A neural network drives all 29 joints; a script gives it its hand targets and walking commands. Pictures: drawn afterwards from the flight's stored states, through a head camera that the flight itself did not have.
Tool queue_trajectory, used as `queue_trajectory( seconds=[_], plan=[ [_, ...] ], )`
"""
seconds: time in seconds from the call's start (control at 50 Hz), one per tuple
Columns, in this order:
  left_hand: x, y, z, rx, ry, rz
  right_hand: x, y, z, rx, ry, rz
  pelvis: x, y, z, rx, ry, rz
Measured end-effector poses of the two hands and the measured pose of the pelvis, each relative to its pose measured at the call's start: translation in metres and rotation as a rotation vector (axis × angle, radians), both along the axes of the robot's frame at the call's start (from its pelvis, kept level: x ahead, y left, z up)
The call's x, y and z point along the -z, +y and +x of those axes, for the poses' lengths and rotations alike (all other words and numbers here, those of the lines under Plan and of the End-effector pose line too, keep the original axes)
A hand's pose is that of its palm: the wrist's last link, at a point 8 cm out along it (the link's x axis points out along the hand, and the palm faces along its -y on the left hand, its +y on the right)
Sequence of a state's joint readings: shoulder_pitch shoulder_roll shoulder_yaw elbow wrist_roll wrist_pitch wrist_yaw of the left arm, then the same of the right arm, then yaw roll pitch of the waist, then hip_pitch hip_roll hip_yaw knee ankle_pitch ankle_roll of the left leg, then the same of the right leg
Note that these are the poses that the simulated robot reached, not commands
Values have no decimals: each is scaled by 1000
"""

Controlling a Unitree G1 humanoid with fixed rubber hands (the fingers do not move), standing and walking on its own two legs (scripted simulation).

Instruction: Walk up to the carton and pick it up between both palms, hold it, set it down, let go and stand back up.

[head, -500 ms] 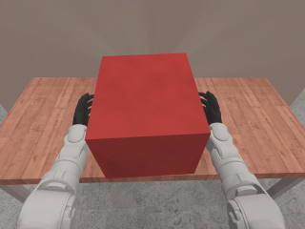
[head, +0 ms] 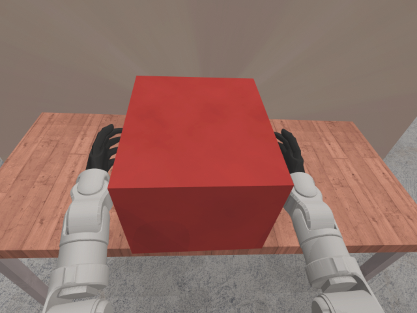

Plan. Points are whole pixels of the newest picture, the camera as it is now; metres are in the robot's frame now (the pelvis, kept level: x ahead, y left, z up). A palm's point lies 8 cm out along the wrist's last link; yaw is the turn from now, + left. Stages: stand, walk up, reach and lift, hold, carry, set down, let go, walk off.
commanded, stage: reach and lift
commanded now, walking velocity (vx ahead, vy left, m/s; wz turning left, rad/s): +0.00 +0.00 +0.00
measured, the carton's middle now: (197, 159) +0.42 -0.01 +0.09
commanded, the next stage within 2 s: hold in 1.14 s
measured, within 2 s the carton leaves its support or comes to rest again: neither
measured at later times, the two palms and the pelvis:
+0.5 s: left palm (96, 157) +0.36 +0.18 +0.16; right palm (293, 164) +0.35 -0.19 +0.14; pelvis -0.01 +0.00 +0.00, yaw -1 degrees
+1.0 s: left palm (91, 156) +0.36 +0.18 +0.17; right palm (294, 163) +0.34 -0.18 +0.15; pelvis -0.01 +0.01 +0.00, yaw +0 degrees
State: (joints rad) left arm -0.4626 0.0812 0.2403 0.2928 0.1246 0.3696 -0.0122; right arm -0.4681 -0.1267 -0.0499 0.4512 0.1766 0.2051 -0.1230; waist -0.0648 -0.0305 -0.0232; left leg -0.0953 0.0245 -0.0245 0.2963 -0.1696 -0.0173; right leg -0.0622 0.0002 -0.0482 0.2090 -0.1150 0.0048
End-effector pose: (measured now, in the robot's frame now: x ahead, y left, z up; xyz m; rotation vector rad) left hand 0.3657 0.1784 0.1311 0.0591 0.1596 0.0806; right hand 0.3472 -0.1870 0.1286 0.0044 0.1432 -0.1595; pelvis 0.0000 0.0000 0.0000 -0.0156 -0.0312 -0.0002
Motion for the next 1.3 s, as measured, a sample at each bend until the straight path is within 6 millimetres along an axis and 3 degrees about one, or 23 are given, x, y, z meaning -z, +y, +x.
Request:
queue_trajectory(
  seconds=[0.16,0.32,0.48,0.7,0.96,1.3],
  plan=[
    [-3,7,-18,-6,1,-1,1,7,-13,-14,-2,0,1,1,-12,-5,-11,2],
    [-19,2,-9,1,-2,15,-3,3,-9,-13,-10,-3,1,2,-21,-1,9,10],
    [-26,-1,-1,1,-11,13,-14,0,0,-12,-20,-12,0,1,-14,9,2,8],
    [-22,8,-8,-12,-12,0,-22,8,0,-24,-29,-6,0,2,-4,-3,-32,1],
    [-34,4,-10,-1,-21,15,-22,5,-7,-9,-39,19,1,7,-9,1,-28,2],
    [-47,11,-19,-39,-33,-14,-45,10,-2,-45,-51,7,1,-2,-14,-3,-46,4]
  ],
)
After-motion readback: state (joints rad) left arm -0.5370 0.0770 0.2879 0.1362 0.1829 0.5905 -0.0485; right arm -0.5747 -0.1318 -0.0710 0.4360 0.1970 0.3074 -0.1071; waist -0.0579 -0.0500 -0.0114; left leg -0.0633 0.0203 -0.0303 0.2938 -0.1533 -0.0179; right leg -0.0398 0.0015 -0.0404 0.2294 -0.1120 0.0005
